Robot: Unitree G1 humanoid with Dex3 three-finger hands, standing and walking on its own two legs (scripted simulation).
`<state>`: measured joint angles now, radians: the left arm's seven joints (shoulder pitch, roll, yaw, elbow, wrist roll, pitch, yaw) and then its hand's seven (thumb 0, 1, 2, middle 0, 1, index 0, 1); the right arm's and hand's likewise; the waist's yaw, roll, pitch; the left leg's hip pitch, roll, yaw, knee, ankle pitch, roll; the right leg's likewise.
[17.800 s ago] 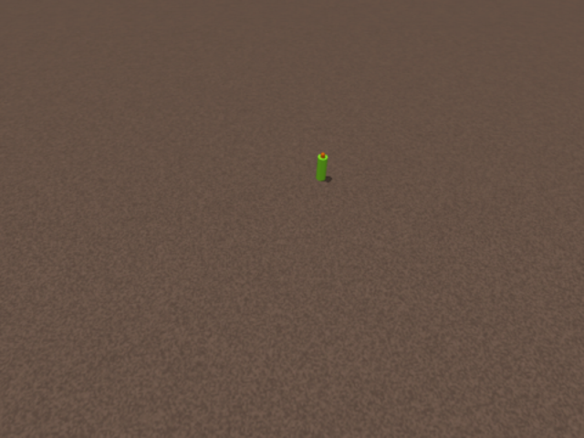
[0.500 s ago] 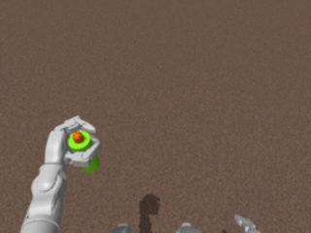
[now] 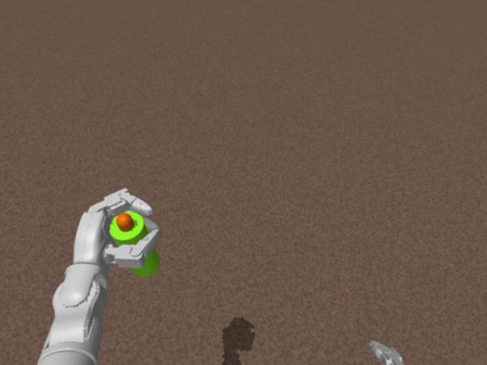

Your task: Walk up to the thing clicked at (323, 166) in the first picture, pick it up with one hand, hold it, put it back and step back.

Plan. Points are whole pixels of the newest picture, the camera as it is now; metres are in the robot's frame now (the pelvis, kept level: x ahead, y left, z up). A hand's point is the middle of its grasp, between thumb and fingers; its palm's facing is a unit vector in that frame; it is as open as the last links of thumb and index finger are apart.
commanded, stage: hold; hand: left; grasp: from the side
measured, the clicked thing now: (135, 243) +0.33 +0.19 +0.00
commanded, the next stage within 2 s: none
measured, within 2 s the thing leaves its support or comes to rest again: neither
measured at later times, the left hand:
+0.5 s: hand (135, 232) +0.32 +0.17 +0.06, palm faces +0.02 -1.00 +0.00, open 6.7 cm
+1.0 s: hand (132, 237) +0.31 +0.17 +0.06, palm faces +0.02 -1.00 +0.00, open 6.7 cm
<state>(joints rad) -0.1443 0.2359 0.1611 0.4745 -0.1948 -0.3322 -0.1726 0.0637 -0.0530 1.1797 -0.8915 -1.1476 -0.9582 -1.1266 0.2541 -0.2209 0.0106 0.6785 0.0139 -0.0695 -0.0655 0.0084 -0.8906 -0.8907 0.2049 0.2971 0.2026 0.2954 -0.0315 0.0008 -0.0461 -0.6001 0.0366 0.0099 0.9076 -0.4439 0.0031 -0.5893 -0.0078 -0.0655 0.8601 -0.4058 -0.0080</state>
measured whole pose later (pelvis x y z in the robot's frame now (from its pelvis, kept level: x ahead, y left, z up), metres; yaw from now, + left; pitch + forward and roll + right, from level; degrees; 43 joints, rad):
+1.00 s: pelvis +0.00 +0.00 +0.01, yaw +0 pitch +4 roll -1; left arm -0.12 0.22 0.14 0.47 -0.19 -0.35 -0.15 0.06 -0.05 1.18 -0.89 -1.15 -0.95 -1.13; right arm 0.24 -0.22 0.01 0.68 0.02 -0.07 -0.04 0.01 -0.90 -0.89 0.20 0.30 0.20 0.30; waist -0.02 0.00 -0.02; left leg -0.49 0.03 0.01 0.81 -0.40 0.01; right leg -0.47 -0.01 -0.06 0.76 -0.36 0.00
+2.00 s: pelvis +0.00 +0.00 +0.01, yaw +0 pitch +4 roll -1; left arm -0.17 0.22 0.14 0.54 -0.18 -0.37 -0.15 0.06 -0.04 1.17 -0.88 -1.16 -0.95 -1.14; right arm 0.25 -0.22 0.01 0.69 0.01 -0.08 -0.04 0.01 -0.89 -0.90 0.20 0.30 0.20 0.30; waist -0.03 0.00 -0.02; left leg -0.49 0.03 0.01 0.80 -0.39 0.01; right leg -0.48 -0.01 -0.07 0.76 -0.35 0.00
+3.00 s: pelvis -0.02 +0.00 -0.01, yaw +1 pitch +10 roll -1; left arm -0.24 0.23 0.18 0.72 -0.17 -0.49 -0.17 0.06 -0.04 1.16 -0.88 -1.16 -0.95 -1.14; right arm 0.21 -0.23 0.00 0.69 -0.01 -0.10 -0.01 0.01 -0.86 -0.89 0.20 0.30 0.20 0.30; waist -0.05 -0.02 -0.04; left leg -0.71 0.03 0.00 0.95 -0.43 0.00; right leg -0.70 -0.01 -0.07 0.92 -0.40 -0.02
